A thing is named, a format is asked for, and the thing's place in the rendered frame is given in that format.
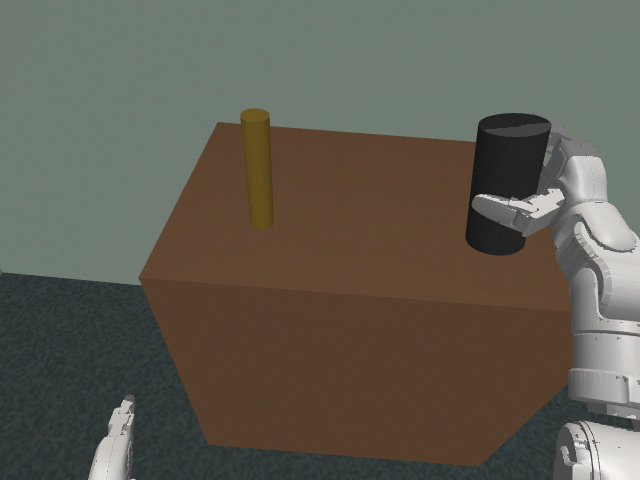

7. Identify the right robot hand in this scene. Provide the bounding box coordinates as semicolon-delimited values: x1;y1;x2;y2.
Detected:
472;112;608;237

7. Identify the right robot arm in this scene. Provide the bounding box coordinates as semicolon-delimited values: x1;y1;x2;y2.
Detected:
551;201;640;480

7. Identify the left robot hand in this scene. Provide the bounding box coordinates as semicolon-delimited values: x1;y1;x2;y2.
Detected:
88;394;135;480

